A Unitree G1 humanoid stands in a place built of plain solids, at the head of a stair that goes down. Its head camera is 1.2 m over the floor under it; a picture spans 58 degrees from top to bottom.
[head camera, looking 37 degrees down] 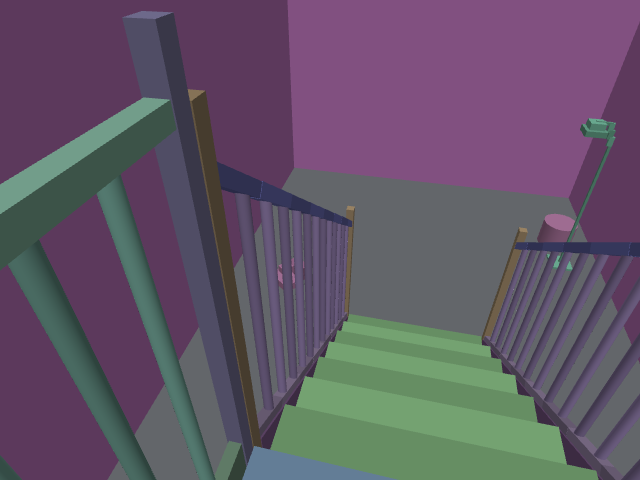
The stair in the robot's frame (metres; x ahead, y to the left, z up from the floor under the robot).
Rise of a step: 0.20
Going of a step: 0.26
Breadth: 1.02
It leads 13 degrees to the right of straight ahead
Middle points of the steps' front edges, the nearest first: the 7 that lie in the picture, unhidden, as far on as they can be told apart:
0.77 -0.37 -0.19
1.02 -0.43 -0.39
1.28 -0.49 -0.58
1.53 -0.55 -0.78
1.79 -0.61 -0.97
2.05 -0.67 -1.17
2.30 -0.73 -1.37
